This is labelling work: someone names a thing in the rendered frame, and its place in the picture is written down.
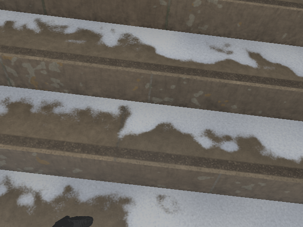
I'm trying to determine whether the left robot hand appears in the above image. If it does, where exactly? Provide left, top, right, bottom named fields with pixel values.
left=52, top=216, right=94, bottom=227

